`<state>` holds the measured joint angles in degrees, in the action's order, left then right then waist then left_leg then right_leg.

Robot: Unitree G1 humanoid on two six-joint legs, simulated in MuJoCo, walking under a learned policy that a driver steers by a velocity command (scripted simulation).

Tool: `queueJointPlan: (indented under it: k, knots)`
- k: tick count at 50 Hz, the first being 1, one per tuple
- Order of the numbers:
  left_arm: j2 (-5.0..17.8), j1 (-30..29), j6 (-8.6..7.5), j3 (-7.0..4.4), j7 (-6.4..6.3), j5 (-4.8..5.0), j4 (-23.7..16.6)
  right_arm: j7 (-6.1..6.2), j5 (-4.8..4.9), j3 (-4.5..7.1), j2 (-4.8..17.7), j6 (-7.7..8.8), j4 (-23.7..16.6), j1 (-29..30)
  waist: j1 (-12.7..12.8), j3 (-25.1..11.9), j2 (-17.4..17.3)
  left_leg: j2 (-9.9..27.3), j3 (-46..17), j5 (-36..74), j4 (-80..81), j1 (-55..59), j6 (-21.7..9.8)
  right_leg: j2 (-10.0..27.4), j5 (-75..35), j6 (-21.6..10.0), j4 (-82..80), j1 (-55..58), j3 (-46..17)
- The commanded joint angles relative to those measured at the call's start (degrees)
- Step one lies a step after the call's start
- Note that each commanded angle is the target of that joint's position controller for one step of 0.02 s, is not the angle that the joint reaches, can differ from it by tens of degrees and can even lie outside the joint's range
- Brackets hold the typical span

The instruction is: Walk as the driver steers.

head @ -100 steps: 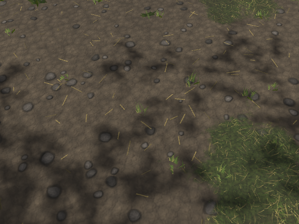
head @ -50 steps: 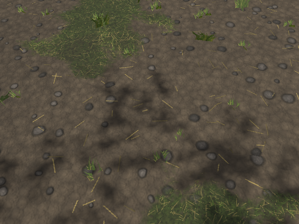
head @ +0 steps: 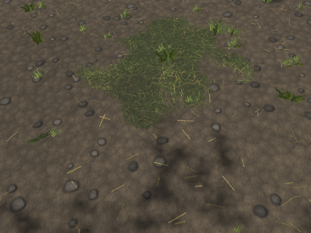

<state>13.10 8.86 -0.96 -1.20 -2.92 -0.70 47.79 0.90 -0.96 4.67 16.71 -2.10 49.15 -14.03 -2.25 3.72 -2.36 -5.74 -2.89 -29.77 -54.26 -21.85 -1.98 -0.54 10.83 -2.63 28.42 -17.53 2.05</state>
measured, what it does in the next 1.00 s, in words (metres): steps on the spot, turning left: left foot, then right foot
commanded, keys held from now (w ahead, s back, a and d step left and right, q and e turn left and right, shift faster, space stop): q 0.52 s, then no key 0.32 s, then w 0.16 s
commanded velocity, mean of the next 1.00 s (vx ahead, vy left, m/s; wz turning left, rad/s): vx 0.04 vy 0.00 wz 0.42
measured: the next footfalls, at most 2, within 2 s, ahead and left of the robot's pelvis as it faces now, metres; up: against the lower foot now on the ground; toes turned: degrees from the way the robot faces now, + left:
left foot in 0.36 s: -0.01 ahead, +0.12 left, +0.00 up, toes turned +15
right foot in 0.86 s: +0.05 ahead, -0.06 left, +0.00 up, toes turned +26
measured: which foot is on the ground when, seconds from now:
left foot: up 0.00-0.34, down 0.36-0.86, up 0.88-1.00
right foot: down 0.00-0.34, up 0.36-0.84, down 0.86-1.00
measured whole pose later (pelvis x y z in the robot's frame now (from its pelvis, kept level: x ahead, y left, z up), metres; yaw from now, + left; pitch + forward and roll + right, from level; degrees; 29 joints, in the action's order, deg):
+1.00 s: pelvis -0.01 +0.03 +0.01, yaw +24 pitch -1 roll +0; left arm 13.3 15.3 0.4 -1.6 -0.8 -1.1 50.3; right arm -0.6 -2.1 1.6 15.5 -1.3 48.8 -13.3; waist 0.3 0.5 -2.0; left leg -4.0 -2.2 -22.6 -45.3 -19.1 -2.3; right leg -1.4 12.6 -2.6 19.4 -6.6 -1.0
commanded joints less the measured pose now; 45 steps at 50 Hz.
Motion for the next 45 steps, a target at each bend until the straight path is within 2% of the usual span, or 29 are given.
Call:
queueJointPlan:
  k: [1, 3, 7, 10, 12, 14, 15, 16, 17, 18, 19, 20, 21, 22, 23, 24, 27, 31, 34, 39, 41, 42, 43, 44, 45]
  knots:
    - [6.5, -0.7, 0.30, -1.37, -0.66, -0.42, -4.3, -0.64, -0.56, 1.57, 4.8, -1.53, -2.2, -3.6, -0.4, -4.7, 8.6, 4.1, -0.1, 2.6, -11.9, -6.6, 2.5, 16.1, -19.2, -9.0, -12.3, 7.5, -12.3]
    - [7.1, 0.3, 0.29, -1.62, -0.50, -0.75, -4.3, -1.34, -0.26, 1.40, 4.3, -2.22, -2.4, -3.5, 0.1, -5.2, 10.0, 3.6, 1.3, 4.9, -11.8, -6.2, 4.1, 14.2, -20.9, -9.0, -11.8, 7.8, -8.0]
    - [8.6, 2.8, 0.28, -2.37, -0.09, -0.84, -3.7, -2.21, -0.01, 0.84, 3.5, -2.97, -4.4, 0.4, 2.0, -5.9, 10.2, 5.0, 2.5, 5.2, -4.4, -6.2, 4.9, 16.3, -17.0, -10.1, -11.8, 10.7, -5.9]
    - [10.0, 2.3, 0.54, -2.96, 0.70, -1.23, -4.0, -2.98, 0.25, 0.18, 2.8, -3.16, -6.1, 2.8, 2.8, -6.0, 11.2, 6.0, 4.4, 4.6, 4.0, -1.5, 3.9, 17.0, -12.1, -9.6, -11.3, 8.9, -3.5]
    - [11.1, 2.3, 0.81, -3.49, 1.31, -1.47, -3.9, -3.22, 0.55, 0.07, 3.2, -3.03, -7.1, 3.5, 3.3, -6.4, 12.1, 5.7, 6.2, 3.9, 8.2, 1.6, 2.9, 17.8, -12.0, -9.3, -10.2, 8.3, -2.6]
    - [12.1, 2.3, 1.15, -3.98, 1.70, -1.34, -3.8, -3.33, 0.76, 0.09, 3.5, -2.68, -7.7, 3.3, 3.2, -6.9, 12.4, 5.5, 7.4, 4.0, 12.6, 3.9, 1.8, 18.8, -12.6, -8.5, -8.3, 8.4, -2.1]
    - [12.6, 1.8, 1.40, -4.22, 1.81, -1.06, -3.8, -3.37, 0.81, 0.05, 3.3, -2.39, -7.7, 2.3, 2.3, -7.1, 12.0, 5.2, 8.0, 6.2, 16.9, 6.3, 1.0, 18.8, -12.1, -7.4, -6.5, 7.8, -1.2]
    - [12.8, 1.3, 1.74, -4.44, 1.89, -0.68, -3.8, -3.26, 0.73, 0.02, 3.1, -1.90, -7.3, 0.2, 0.9, -7.2, 10.6, 4.5, 8.5, 11.1, 23.8, 10.7, 0.0, 18.1, -9.7, -5.1, -3.3, 5.4, 0.7]
    - [12.1, 3.1, 2.08, -4.54, 2.06, -0.70, -3.1, -2.79, 0.25, 0.38, 4.6, -1.21, -6.7, -1.3, 0.3, -6.4, 5.6, 5.3, 4.3, 15.5, 31.7, 15.1, -1.0, 16.4, -3.4, -1.1, 2.3, 0.9, 3.4]
    - [8.2, 5.6, 2.61, -3.85, 2.55, -1.08, -3.8, -1.97, -0.50, 1.42, 10.2, -0.39, -7.4, -1.6, 1.4, -4.5, -10.5, 18.9, -15.3, 19.9, 40.4, 18.8, -4.0, 9.3, 15.0, 3.6, 17.4, -10.5, 9.2]
    - [6.7, -0.7, 3.60, -3.05, 1.34, -1.09, -8.0, -1.88, -0.56, 3.33, 17.6, -0.22, -7.9, -3.6, -1.2, -1.4, -15.6, 28.8, -28.1, 34.7, 40.3, 12.4, -12.9, 0.8, 26.1, 5.2, 25.2, -18.3, 3.1]
    - [8.0, -2.9, 4.10, -3.11, 0.99, -0.94, -8.1, -1.50, -0.50, 3.01, 14.5, -0.25, -7.4, -4.2, -1.4, -1.2, -7.9, 26.4, -24.3, 34.3, 39.6, 11.7, -14.5, 2.7, 23.1, 4.9, 31.1, -17.7, -2.2]
    - [8.2, -1.4, 3.98, -3.36, 1.28, 0.07, -7.1, -1.06, 0.01, 1.96, 11.2, -0.30, -7.8, -0.6, 1.1, -0.4, -5.4, 22.1, -18.9, 31.7, 39.1, 10.6, -12.8, 3.2, 17.5, 4.4, 32.0, -16.9, -3.7]
    - [8.6, 0.2, 3.39, -3.55, 1.57, 0.32, -5.9, -0.84, 0.04, 1.43, 9.4, -0.46, -8.7, 3.6, 3.0, -0.5, -4.8, 18.0, -15.2, 30.1, 38.7, 11.0, -10.4, 3.3, 13.0, 4.1, 30.8, -16.2, -4.2]
    - [9.5, 1.3, 3.12, -3.92, 1.82, -0.60, -5.2, -0.59, 0.46, 1.18, 8.5, -0.30, -9.4, 5.0, 3.2, -1.8, -6.1, 16.1, -13.7, 33.9, 37.7, 13.0, -9.7, 2.7, 10.6, 4.1, 31.8, -16.1, -3.7]
    - [9.7, 2.4, 3.04, -4.03, 2.13, -1.13, -4.6, -0.67, 0.67, 0.89, 7.6, -0.14, -9.5, 4.6, 3.2, -4.1, -5.5, 15.2, -12.8, 38.4, 36.9, 14.8, -9.7, 2.2, 9.6, 4.3, 33.2, -15.3, -3.5]
    - [8.5, 2.2, 3.39, -3.76, 2.38, -0.57, -4.9, -0.89, 0.97, 1.09, 8.1, 0.40, -8.9, 1.2, 2.3, -6.2, -2.7, 15.5, -13.7, 41.5, 35.8, 18.9, -10.3, 1.7, 8.9, 5.1, 32.3, -16.1, -3.8]
    - [8.0, 0.8, 3.95, -3.35, 1.95, -0.34, -5.2, -0.41, 0.32, 0.62, 7.4, 0.66, -8.1, -1.4, 0.6, -5.6, -4.5, 16.1, -15.5, 39.5, 36.2, 20.4, -10.9, 1.7, 10.1, 5.3, 25.5, -14.8, -3.7]
    - [7.7, 0.2, 3.94, -2.99, 1.78, -0.14, -5.2, -0.26, -0.13, 0.33, 7.7, 0.67, -7.5, -1.7, 0.0, -5.2, -4.2, 16.4, -16.5, 38.3, 35.9, 18.7, -11.4, 1.3, 11.7, 4.5, 20.5, -10.8, -3.7]
    - [7.2, 1.5, 3.60, -2.47, 1.21, 0.64, -4.3, -0.28, -0.56, -0.41, 7.4, 0.60, -6.5, 0.7, 0.8, -4.9, -4.2, 15.8, -17.8, 39.3, 34.5, 13.7, -10.6, -0.4, 13.1, 2.6, 10.4, -0.4, -3.0]
    - [6.3, 4.1, 3.19, -2.09, 0.90, 0.74, -3.0, -0.07, -0.12, -0.95, 6.8, 0.50, -5.9, 2.5, 2.8, -5.0, -3.3, 14.7, -17.9, 39.0, 32.9, 11.8, -8.9, -0.8, 7.9, 1.7, -0.2, 6.1, -2.5]
    - [5.6, 5.8, 2.67, -1.74, 0.68, 0.45, -2.2, 0.08, 0.34, -1.37, 6.1, 0.53, -5.6, 3.3, 4.1, -5.0, -1.9, 13.4, -17.4, 36.0, 31.8, 9.0, -6.6, 0.1, -0.2, 1.1, -9.7, 11.9, -3.4]
    - [7.1, 6.5, 1.80, -1.64, 0.42, -0.76, -1.9, 0.01, 0.47, -2.32, 3.4, 0.91, -5.3, 1.4, 3.2, -7.3, 2.6, 10.7, -15.9, 23.3, 30.4, 5.5, -3.8, 5.9, 0.6, 0.0, -14.0, 17.8, -9.9]
    - [10.9, 6.2, 1.18, -2.05, 0.51, -1.54, -2.3, -0.19, 0.68, -2.94, 1.0, 1.09, -4.9, -1.2, 1.6, -8.0, 11.0, 3.8, -8.9, 7.5, 23.5, -0.9, -2.2, 15.0, 8.2, -3.6, -17.1, 21.3, -21.8]
    - [14.2, 6.4, 1.40, -3.25, 1.34, -1.31, -1.1, 0.05, -0.23, -2.14, 4.6, 0.80, -5.0, 1.4, 3.6, -3.3, 15.1, -0.1, -1.9, 1.2, 17.8, -1.8, -2.1, 19.6, 16.5, -9.3, -19.1, 12.2, -27.0]
Velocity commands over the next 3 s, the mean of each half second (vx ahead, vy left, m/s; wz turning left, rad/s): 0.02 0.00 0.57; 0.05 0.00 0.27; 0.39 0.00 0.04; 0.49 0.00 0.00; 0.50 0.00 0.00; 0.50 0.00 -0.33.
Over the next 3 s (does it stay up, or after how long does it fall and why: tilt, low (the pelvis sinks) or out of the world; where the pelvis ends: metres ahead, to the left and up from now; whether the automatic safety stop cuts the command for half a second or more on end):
stays up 0.90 0.42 0.00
